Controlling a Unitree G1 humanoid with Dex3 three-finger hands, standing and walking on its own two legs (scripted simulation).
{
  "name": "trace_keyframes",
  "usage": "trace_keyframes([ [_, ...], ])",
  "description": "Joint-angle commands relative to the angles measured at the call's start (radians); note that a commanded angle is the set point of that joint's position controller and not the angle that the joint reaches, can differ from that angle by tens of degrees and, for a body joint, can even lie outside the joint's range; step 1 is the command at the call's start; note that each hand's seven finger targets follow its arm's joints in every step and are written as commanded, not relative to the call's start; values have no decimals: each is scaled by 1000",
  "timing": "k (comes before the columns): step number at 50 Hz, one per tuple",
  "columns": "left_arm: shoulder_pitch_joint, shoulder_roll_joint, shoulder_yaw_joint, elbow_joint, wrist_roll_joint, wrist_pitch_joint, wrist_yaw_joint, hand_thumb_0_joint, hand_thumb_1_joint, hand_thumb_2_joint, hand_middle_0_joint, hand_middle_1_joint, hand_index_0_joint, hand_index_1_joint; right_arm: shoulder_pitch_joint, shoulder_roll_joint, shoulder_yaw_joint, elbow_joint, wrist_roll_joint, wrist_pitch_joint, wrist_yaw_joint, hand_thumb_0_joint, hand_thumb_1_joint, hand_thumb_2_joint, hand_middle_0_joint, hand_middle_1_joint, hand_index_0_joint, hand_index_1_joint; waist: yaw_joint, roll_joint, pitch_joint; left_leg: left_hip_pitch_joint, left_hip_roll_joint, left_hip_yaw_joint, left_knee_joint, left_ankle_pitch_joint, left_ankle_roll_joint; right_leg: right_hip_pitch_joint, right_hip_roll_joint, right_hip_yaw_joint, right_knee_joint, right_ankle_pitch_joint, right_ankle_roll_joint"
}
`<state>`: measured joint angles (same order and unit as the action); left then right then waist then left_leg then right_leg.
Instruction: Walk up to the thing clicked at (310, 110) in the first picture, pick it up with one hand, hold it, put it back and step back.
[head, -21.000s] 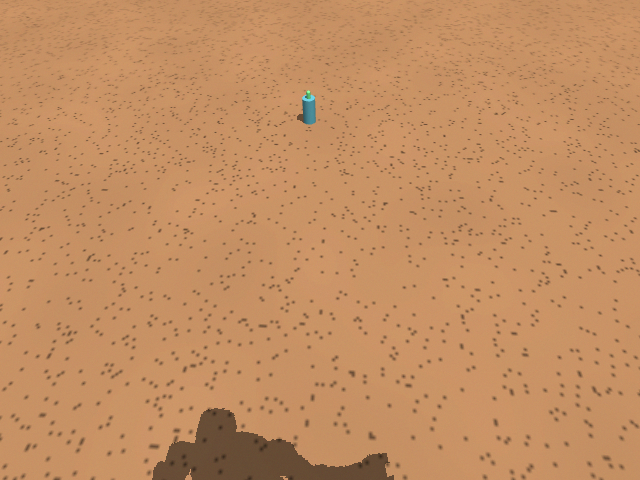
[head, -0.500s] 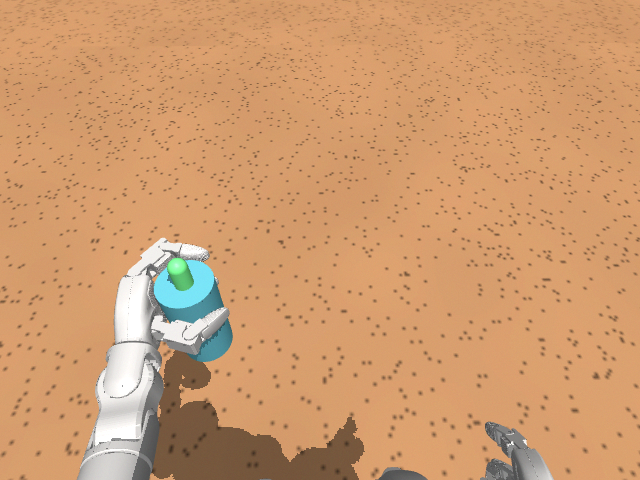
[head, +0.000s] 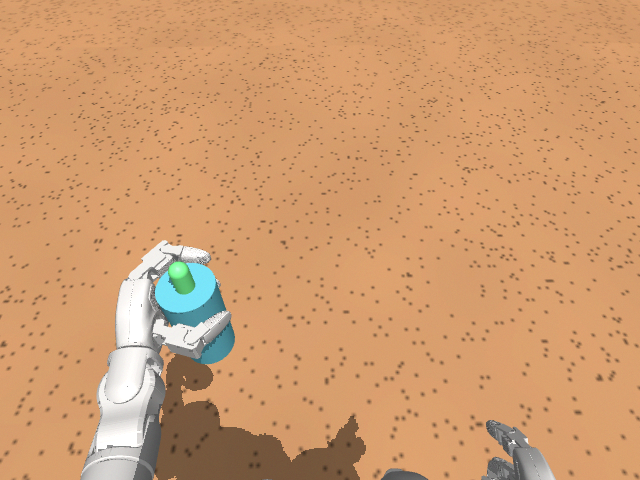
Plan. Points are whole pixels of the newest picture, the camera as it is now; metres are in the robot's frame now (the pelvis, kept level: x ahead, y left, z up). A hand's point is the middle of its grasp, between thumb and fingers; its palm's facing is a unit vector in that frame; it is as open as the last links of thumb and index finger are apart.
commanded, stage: hold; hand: left
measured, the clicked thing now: (195, 308) +0.32 +0.17 +0.03
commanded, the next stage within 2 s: crouch in 0.64 s
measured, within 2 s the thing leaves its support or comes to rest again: neither
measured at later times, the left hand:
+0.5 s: hand (193, 299) +0.33 +0.16 +0.05, palm faces +0.05 -1.00 -0.02, open 9.8 cm
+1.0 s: hand (198, 314) +0.32 +0.17 +0.02, palm faces +0.10 -1.00 +0.01, open 9.8 cm
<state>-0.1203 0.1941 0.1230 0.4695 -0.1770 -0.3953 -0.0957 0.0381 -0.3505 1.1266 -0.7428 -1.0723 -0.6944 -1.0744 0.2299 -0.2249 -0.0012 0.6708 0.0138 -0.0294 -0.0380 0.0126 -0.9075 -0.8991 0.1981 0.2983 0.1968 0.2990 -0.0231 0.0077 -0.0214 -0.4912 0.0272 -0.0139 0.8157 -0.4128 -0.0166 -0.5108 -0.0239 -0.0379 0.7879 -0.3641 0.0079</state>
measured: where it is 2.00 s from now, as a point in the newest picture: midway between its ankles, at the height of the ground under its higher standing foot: outside the picture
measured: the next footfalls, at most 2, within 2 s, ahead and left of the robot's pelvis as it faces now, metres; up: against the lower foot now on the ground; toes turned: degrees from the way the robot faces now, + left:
none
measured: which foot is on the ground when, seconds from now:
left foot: down 0.00-1.00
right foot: down 0.00-1.00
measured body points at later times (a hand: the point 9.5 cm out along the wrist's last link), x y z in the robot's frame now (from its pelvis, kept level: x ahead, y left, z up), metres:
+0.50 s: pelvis +0.00 +0.00 +0.00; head +0.04 +0.00 +0.45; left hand +0.32 +0.22 +0.05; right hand +0.13 -0.25 -0.11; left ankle +0.00 +0.13 -0.71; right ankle +0.02 -0.13 -0.71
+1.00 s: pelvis -0.01 +0.00 -0.01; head +0.04 +0.01 +0.44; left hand +0.31 +0.22 +0.02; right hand +0.12 -0.25 -0.12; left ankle +0.00 +0.13 -0.71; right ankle +0.02 -0.13 -0.71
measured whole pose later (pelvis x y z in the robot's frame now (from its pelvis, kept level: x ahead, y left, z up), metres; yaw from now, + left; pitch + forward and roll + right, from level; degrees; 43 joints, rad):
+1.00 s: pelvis -0.01 +0.00 -0.01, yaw +0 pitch +8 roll -1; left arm -0.17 0.18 0.16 0.57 -0.17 -0.45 -0.07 0.04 -0.36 1.13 -0.75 -1.06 -0.70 -1.06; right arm 0.21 -0.22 -0.01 0.66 0.00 -0.04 -0.01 0.01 -0.90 -0.90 0.20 0.30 0.20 0.30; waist -0.04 -0.01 -0.02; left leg -0.60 0.03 -0.02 0.89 -0.42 -0.02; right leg -0.62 -0.03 -0.04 0.86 -0.37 0.01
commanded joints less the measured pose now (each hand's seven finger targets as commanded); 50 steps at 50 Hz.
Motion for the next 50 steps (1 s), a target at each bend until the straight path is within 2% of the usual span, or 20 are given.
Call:
trace_keyframes([
  [1,-324,146,80,-243,-21,-91,10,0,164,1227,-1226,-1375,-1233,-1384,-35,-130,-47,-118,1,-40,-6,0,-903,-904,200,300,200,300,3,11,-270,75,-26,11,-117,214,16,140,24,-2,-100,228,-16],
  [3,-325,134,67,-244,-19,-89,7,0,174,1253,-1240,-1398,-1249,-1407,-34,-130,-46,-117,0,-42,-6,0,-903,-905,200,300,200,300,-3,-7,-245,67,-25,10,-118,205,19,126,25,-3,-101,222,-15],
  [6,-335,162,82,-275,-17,-96,-6,0,197,1237,-1235,-1383,-1244,-1390,-28,-135,-53,-118,-1,-41,-7,0,-902,-904,200,300,200,300,7,19,-308,90,-27,14,-106,256,18,158,20,4,-92,275,-15],
  [9,-337,149,60,-296,-17,-87,-11,0,195,1228,-1243,-1384,-1251,-1390,-18,-133,-51,-117,-2,-38,-7,0,-903,-904,200,300,200,300,0,24,-341,115,-27,15,-102,287,17,179,21,5,-93,307,-14],
  [10,-293,120,51,-227,-20,-82,-12,0,174,1227,-1241,-1389,-1251,-1395,-22,-135,-50,-114,-2,-41,-5,0,-907,-904,200,300,200,300,-3,23,-286,96,-25,12,-104,284,13,156,23,0,-88,292,-18],
  [12,-305,141,76,-241,-25,-81,-9,0,184,1230,-1245,-1390,-1253,-1397,-24,-135,-52,-122,0,-39,-3,0,-908,-905,200,300,200,300,0,12,-309,89,-25,11,-101,279,16,163,23,1,-93,292,-16],
  [16,-332,146,72,-281,-20,-84,3,0,166,1231,-1248,-1391,-1256,-1399,-24,-131,-49,-117,1,-36,-4,0,-904,-904,200,300,200,300,4,20,-275,86,-26,14,-114,248,16,148,23,-1,-100,262,-16],
  [19,-286,109,35,-261,-19,-74,-4,0,206,1235,-1253,-1395,-1262,-1401,-28,-127,-46,-127,1,-38,-4,0,-904,-904,200,300,200,300,-4,-1,-266,83,-27,14,-114,242,19,153,22,-1,-107,262,-14],
  [28,-305,143,84,-276,-20,-86,11,0,177,1243,-1246,-1399,-1253,-1408,-34,-135,-53,-130,1,-36,0,0,-905,-905,200,300,200,300,8,19,-283,86,-24,10,-118,242,16,152,24,-4,-95,250,-18],
  [30,-298,137,59,-309,-14,-88,10,0,162,1218,-1246,-1389,-1254,-1396,-18,-132,-52,-128,-2,-33,-2,0,-911,-905,200,300,200,300,5,14,-325,107,-26,12,-108,280,17,182,23,-2,-94,289,-16],
  [31,-269,112,46,-248,-15,-81,4,0,174,1227,-1245,-1388,-1252,-1396,-31,-131,-50,-133,-1,-35,-2,0,-909,-906,200,300,200,300,-3,-3,-284,93,-26,14,-109,268,19,166,23,0,-97,280,-14],
  [32,-310,141,67,-285,-15,-84,7,0,164,1218,-1244,-1389,-1252,-1396,-33,-131,-52,-126,-2,-38,-3,0,-910,-905,200,300,200,300,2,12,-289,85,-27,15,-107,251,19,161,21,3,-99,269,-13],
  [34,-323,119,42,-254,-11,-82,2,0,162,1219,-1244,-1381,-1248,-1392,-35,-131,-52,-129,-1,-39,-2,0,-910,-906,200,300,200,300,-9,20,-289,88,-23,12,-112,248,17,144,22,1,-97,262,-16],
  [36,-355,146,56,-301,-9,-85,9,0,170,1220,-1247,-1385,-1252,-1395,-23,-135,-54,-121,0,-38,-3,0,-905,-905,200,300,200,300,-4,27,-291,101,-20,5,-120,239,14,140,25,-4,-93,245,-20],
  [37,-331,120,27,-277,-9,-82,5,0,202,1265,-1249,-1406,-1255,-1417,-25,-128,-49,-124,-2,-38,-2,0,-895,-909,200,301,201,301,-8,36,-270,92,-22,6,-117,234,14,135,26,-4,-95,238,-20],
  [39,-296,116,46,-276,-14,-77,9,0,196,1221,-1233,-1347,-1246,-1347,-26,-129,-51,-125,-1,-41,3,0,-898,-907,200,300,200,300,8,26,-284,87,-19,4,-122,231,11,145,29,-12,-94,231,-22],
  [40,-259,85,35,-175,-17,-71,8,0,177,1228,-1231,-1355,-1244,-1355,-36,-136,-52,-128,0,-41,5,0,-899,-908,200,300,200,300,-12,6,-229,65,-20,6,-119,211,14,111,29,-9,-96,217,-20],
  [42,-304,95,56,-197,-22,-80,16,0,159,1231,-1232,-1362,-1247,-1361,-28,-132,-53,-120,-4,-43,12,0,-899,-907,200,300,200,300,-6,4,-248,38,-18,2,-104,219,14,105,27,-12,-82,225,-21],
  [44,-272,98,73,-126,-16,-89,20,0,169,1230,-1235,-1365,-1253,-1361,-38,-129,-52,-117,-7,-42,15,0,-896,-906,200,300,200,300,-10,-38,-181,-15,-23,9,-88,156,25,58,22,-7,-88,176,-14],
  [50,-336,113,114,-58,0,-191,19,0,179,1246,-1230,-1383,-1251,-1378,-35,-134,-68,-104,-23,-53,34,0,-898,-905,200,300,200,300,-17,-32,-257,-137,-34,8,27,107,28,-38,13,10,23,141,-16],
])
